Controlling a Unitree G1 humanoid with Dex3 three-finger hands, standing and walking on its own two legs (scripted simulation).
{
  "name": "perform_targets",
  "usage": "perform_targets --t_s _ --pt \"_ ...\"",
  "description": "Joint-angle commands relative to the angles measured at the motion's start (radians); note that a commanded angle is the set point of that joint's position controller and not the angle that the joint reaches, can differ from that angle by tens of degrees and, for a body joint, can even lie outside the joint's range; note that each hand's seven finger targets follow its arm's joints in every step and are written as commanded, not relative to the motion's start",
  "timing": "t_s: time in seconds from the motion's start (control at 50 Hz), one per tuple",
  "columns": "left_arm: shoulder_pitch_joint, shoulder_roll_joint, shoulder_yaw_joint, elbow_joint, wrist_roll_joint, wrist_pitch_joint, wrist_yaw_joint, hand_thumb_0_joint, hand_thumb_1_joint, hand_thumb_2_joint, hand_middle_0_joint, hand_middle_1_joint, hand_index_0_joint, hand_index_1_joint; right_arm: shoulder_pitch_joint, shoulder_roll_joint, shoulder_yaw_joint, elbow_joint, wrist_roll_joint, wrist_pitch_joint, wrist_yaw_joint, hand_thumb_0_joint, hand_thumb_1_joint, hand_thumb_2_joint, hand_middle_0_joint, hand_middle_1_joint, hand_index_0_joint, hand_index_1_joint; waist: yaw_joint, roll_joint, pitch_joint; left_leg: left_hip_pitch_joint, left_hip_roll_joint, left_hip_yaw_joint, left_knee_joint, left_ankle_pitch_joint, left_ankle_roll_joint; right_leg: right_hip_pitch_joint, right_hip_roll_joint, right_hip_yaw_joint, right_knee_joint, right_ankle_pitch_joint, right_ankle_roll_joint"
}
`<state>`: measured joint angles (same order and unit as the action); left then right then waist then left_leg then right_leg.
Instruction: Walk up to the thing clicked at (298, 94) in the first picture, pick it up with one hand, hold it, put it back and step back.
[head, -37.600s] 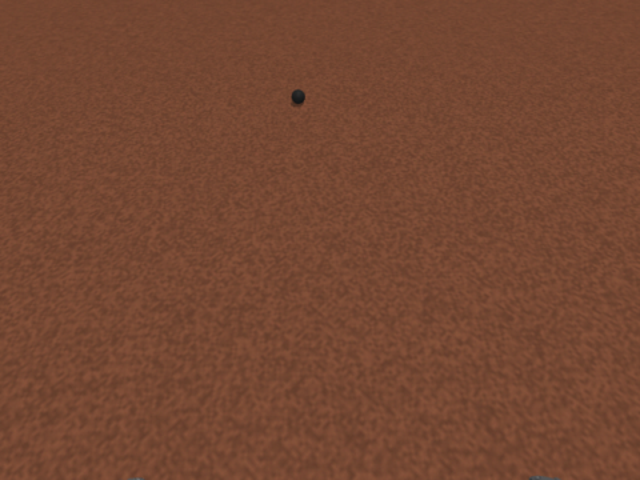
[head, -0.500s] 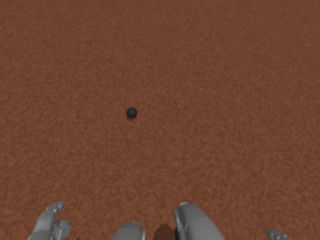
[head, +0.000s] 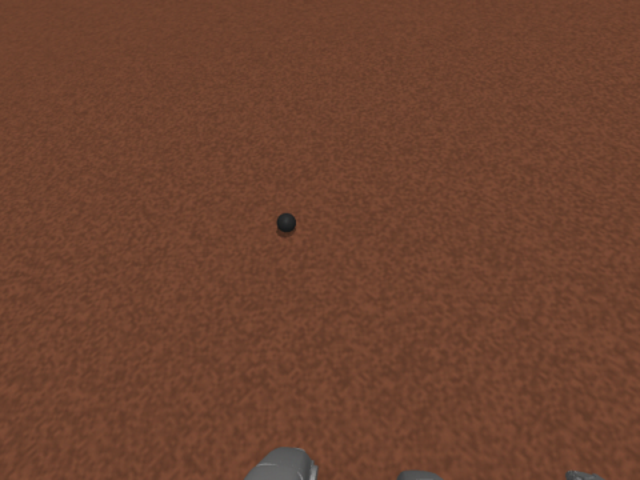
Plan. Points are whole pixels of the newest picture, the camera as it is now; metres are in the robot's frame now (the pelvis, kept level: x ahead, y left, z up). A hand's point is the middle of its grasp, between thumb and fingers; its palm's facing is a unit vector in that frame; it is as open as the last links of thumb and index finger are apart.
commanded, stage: step back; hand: left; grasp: from above
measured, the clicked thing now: (286, 222) +1.08 +0.25 -0.73
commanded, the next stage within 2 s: stand in 0.94 s
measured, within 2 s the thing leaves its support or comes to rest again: neither
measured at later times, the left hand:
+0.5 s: hand out of the picture +0.04 +0.25 -0.14, palm faces +0.09 -0.91 -0.40, open 7.4 cm
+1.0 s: hand out of the picture +0.12 +0.28 -0.15, palm faces +0.07 -0.93 -0.36, open 7.4 cm
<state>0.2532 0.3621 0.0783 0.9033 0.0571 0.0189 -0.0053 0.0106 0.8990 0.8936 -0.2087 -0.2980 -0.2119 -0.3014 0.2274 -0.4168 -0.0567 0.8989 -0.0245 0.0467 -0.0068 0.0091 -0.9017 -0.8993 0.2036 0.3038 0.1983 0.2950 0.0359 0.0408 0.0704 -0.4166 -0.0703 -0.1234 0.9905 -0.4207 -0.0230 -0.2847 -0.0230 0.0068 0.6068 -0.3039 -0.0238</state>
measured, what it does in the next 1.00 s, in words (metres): steps on the spot: left foot, then right foot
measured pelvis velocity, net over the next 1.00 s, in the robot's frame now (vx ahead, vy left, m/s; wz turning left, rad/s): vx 0.05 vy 0.01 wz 0.07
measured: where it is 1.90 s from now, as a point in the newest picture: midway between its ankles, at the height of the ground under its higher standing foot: outside the picture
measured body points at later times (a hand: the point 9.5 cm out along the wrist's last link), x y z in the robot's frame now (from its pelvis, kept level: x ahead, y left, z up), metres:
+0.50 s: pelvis +0.00 -0.03 -0.01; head +0.01 -0.04 +0.44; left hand +0.03 +0.29 -0.12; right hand +0.09 -0.34 -0.13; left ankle -0.02 +0.11 -0.70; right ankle +0.04 -0.13 -0.73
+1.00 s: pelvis +0.05 +0.01 +0.00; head +0.07 +0.01 +0.45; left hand +0.11 +0.32 -0.13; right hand +0.18 -0.28 -0.12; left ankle +0.07 +0.13 -0.73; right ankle +0.04 -0.13 -0.73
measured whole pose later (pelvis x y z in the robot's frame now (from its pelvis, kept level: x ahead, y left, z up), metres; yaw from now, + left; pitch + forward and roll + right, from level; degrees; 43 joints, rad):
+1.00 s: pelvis +0.05 +0.01 +0.00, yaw +4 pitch -2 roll -1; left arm 0.12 0.38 0.02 1.04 0.00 -0.02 0.01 0.01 0.90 0.89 -0.20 -0.30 -0.21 -0.30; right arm 0.08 -0.33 -0.01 1.04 -0.02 -0.01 0.01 0.01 -0.90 -0.90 0.21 0.30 0.20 0.30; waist 0.02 0.00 0.08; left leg -0.29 0.03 0.01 0.59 -0.27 -0.01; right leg -0.21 -0.03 -0.02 0.57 -0.33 0.02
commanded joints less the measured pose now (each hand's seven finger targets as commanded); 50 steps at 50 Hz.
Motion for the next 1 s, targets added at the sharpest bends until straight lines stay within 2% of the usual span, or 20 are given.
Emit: perform_targets --t_s 0.0,0.06,0.08,0.1,0.12,0.14,0.2,0.28,0.36,0.38,0.4,0.44,0.5,0.66,0.7,0.74,0.76,0.78,0.86,0.98 --pt "-0.036 0.292 0.086 -0.092 0.002 -0.033 0.011 0.000 0.900 0.900 -0.200 -0.300 -0.200 -0.300 -0.059 -0.148 -0.036 -0.076 -0.010 -0.056 0.006 0.000 -0.900 -0.900 0.200 0.300 0.200 0.300 0.043 -0.279 -0.060 -0.050 0.070 0.084 -0.332 -0.139 -0.001 0.178 -0.227 0.278 -0.267 -0.378 -0.166" --pt "-0.043 0.261 0.056 -0.083 -0.014 -0.016 0.003 0.000 0.900 0.900 -0.200 -0.300 -0.200 -0.300 0.038 -0.136 -0.052 -0.012 -0.016 -0.083 0.001 0.000 -0.900 -0.900 0.200 0.300 0.200 0.300 -0.016 -0.189 -0.072 0.262 0.034 0.121 -0.708 0.074 0.038 0.042 -0.165 0.162 -0.104 -0.188 -0.106" --pt "-0.009 0.200 0.039 -0.089 -0.016 -0.015 0.003 0.000 0.900 0.900 -0.200 -0.300 -0.200 -0.300 0.070 -0.170 -0.069 0.001 -0.025 -0.092 -0.001 0.000 -0.900 -0.900 0.200 0.300 0.200 0.300 -0.018 -0.041 -0.107 0.432 0.117 -0.059 -0.711 0.059 0.070 -0.113 -0.114 0.100 0.057 -0.125 -0.060" --pt "-0.005 0.134 0.020 -0.095 -0.034 -0.018 0.001 0.000 0.900 0.900 -0.200 -0.300 -0.200 -0.300 0.065 -0.234 -0.082 -0.006 -0.036 -0.095 -0.004 0.000 -0.900 -0.900 0.200 0.300 0.200 0.300 -0.018 0.164 -0.086 0.487 0.315 -0.379 -0.770 -0.132 0.142 -0.339 0.014 -0.011 0.241 -0.218 0.001" --pt "-0.108 0.224 0.049 -0.095 -0.026 -0.022 0.005 0.000 0.900 0.900 -0.200 -0.300 -0.200 -0.300 0.046 -0.332 -0.094 -0.018 -0.026 -0.092 -0.001 0.000 -0.900 -0.900 0.200 0.300 0.200 0.300 -0.062 0.104 0.025 0.253 0.440 -0.530 -0.815 -0.448 0.270 -0.361 -0.026 0.020 0.289 -0.247 0.007" --pt "-0.148 0.284 0.062 -0.090 -0.023 -0.028 -0.002 0.000 0.900 0.900 -0.200 -0.300 -0.200 -0.300 0.005 -0.327 -0.096 -0.019 -0.012 -0.095 0.001 0.000 -0.900 -0.900 0.200 0.300 0.200 0.300 -0.057 0.087 0.117 0.082 0.462 -0.513 -0.848 -0.491 0.298 -0.269 -0.062 0.070 0.347 -0.226 -0.001" --pt "-0.073 0.230 0.050 -0.055 -0.038 -0.040 -0.020 0.000 0.900 0.900 -0.200 -0.300 -0.200 -0.300 -0.031 -0.205 -0.059 -0.029 -0.020 -0.106 0.004 0.000 -0.900 -0.900 0.200 0.300 0.200 0.300 -0.023 0.073 0.103 0.171 0.283 -0.203 -0.770 -0.176 0.196 -0.238 -0.032 0.033 0.245 -0.097 -0.003" --pt "-0.070 0.217 0.050 -0.036 -0.035 -0.049 -0.027 0.000 0.900 0.900 -0.200 -0.300 -0.200 -0.300 -0.005 -0.227 -0.072 -0.024 -0.017 -0.095 0.014 0.000 -0.900 -0.900 0.200 0.300 0.200 0.300 -0.055 0.148 0.043 0.133 0.267 -0.136 -0.733 -0.165 0.193 -0.093 -0.002 -0.029 0.099 -0.105 0.013" --pt "0.113 0.212 0.060 0.046 -0.025 -0.071 0.002 0.000 0.900 0.900 -0.200 -0.300 -0.200 -0.300 -0.052 -0.136 -0.043 -0.040 -0.005 -0.064 0.011 0.000 -0.900 -0.900 0.200 0.300 0.200 0.300 0.048 0.012 -0.060 -0.027 0.168 0.022 -0.381 -0.084 0.119 0.276 0.032 -0.034 -0.160 0.024 0.010" --pt "0.128 0.269 0.076 0.044 -0.010 -0.080 0.013 0.000 0.900 0.900 -0.200 -0.300 -0.200 -0.300 -0.028 -0.072 -0.020 -0.055 0.000 -0.063 0.009 0.000 -0.900 -0.900 0.200 0.300 0.200 0.300 0.053 -0.171 -0.068 -0.148 0.070 0.084 -0.162 -0.116 0.085 0.326 -0.103 0.206 -0.265 -0.130 -0.031" --pt "0.099 0.343 0.090 0.013 -0.005 -0.088 0.016 0.000 0.900 0.900 -0.200 -0.300 -0.200 -0.300 -0.010 -0.059 -0.014 -0.067 0.000 -0.061 0.005 0.000 -0.900 -0.900 0.200 0.300 0.200 0.300 0.042 -0.243 -0.049 -0.242 -0.005 0.048 -0.012 -0.172 0.049 0.256 -0.333 0.569 -0.403 -0.339 -0.121" --pt "-0.035 0.361 0.088 -0.029 -0.012 -0.086 0.015 0.000 0.900 0.900 -0.200 -0.300 -0.200 -0.300 0.011 -0.186 -0.056 -0.033 -0.002 -0.063 -0.006 0.000 -0.900 -0.900 0.200 0.300 0.200 0.300 0.004 -0.149 0.059 -0.143 0.094 -0.033 0.041 -0.158 0.048 0.016 -0.420 0.614 -0.397 -0.395 -0.261" --pt "-0.055 0.275 0.058 -0.021 -0.027 -0.104 0.020 0.000 0.900 0.900 -0.200 -0.300 -0.200 -0.300 0.035 -0.149 -0.048 0.010 0.004 -0.066 0.004 0.000 -0.900 -0.900 0.200 0.300 0.200 0.300 -0.025 -0.108 0.024 -0.071 0.098 -0.042 -0.022 -0.020 0.040 0.028 -0.256 0.298 -0.325 -0.052 -0.156" --pt "-0.087 0.263 0.033 -0.012 -0.042 -0.084 0.029 0.000 0.900 0.900 -0.200 -0.300 -0.200 -0.300 -0.007 -0.105 -0.034 0.026 0.002 -0.059 0.005 0.000 -0.900 -0.900 0.200 0.300 0.200 0.300 -0.023 -0.193 -0.063 0.164 0.081 0.152 -0.382 0.127 0.026 0.015 -0.208 0.079 -0.096 0.527 -0.113" --pt "-0.098 0.246 0.022 -0.020 -0.049 -0.070 0.031 0.000 0.900 0.900 -0.200 -0.300 -0.200 -0.300 0.005 -0.117 -0.039 0.043 -0.002 -0.062 -0.002 0.000 -0.900 -0.900 0.200 0.300 0.200 0.300 -0.042 -0.161 -0.080 0.226 0.083 0.127 -0.492 0.330 0.050 0.001 -0.169 0.060 -0.014 0.497 -0.065" --pt "-0.078 0.200 0.009 -0.028 -0.061 -0.061 0.031 0.000 0.900 0.900 -0.200 -0.300 -0.200 -0.300 -0.019 -0.196 -0.053 0.032 -0.007 -0.073 -0.011 0.000 -0.900 -0.900 0.200 0.300 0.200 0.300 -0.023 -0.007 -0.157 0.248 0.270 -0.096 -0.523 0.536 0.132 -0.001 -0.070 0.017 0.100 0.293 -0.005" --pt "-0.054 0.200 0.008 0.001 -0.073 -0.050 0.033 0.000 0.900 0.900 -0.200 -0.300 -0.200 -0.300 -0.100 -0.221 -0.047 0.022 0.006 -0.071 -0.009 0.000 -0.900 -0.900 0.200 0.300 0.200 0.300 0.003 0.050 -0.159 0.164 0.324 -0.146 -0.531 0.460 0.211 0.048 0.000 -0.023 0.127 0.063 0.008" --pt "-0.054 0.205 0.006 0.022 -0.067 -0.046 0.036 0.000 0.900 0.900 -0.200 -0.300 -0.200 -0.300 -0.135 -0.223 -0.047 0.020 0.010 -0.067 -0.007 0.000 -0.900 -0.900 0.200 0.300 0.200 0.300 0.004 0.071 -0.139 0.092 0.339 -0.149 -0.540 0.403 0.224 0.110 -0.002 -0.020 0.091 -0.064 -0.001" --pt "-0.062 0.246 0.011 0.051 -0.053 -0.064 0.032 0.000 0.900 0.900 -0.200 -0.300 -0.200 -0.300 -0.172 -0.156 -0.022 0.043 0.013 -0.060 -0.006 0.000 -0.900 -0.900 0.200 0.300 0.200 0.300 -0.001 0.035 -0.146 0.108 0.208 -0.002 -0.469 0.378 0.091 0.131 -0.086 0.077 -0.069 0.194 -0.028" --pt "-0.131 0.194 -0.034 0.103 -0.058 -0.059 0.016 0.000 0.900 0.900 -0.200 -0.300 -0.200 -0.300 -0.181 -0.159 -0.005 0.102 0.012 -0.089 0.006 0.000 -0.900 -0.900 0.200 0.300 0.200 0.300 -0.019 0.022 -0.135 0.215 0.232 -0.032 -0.582 0.418 0.082 0.136 -0.077 0.045 -0.153 0.198 0.000"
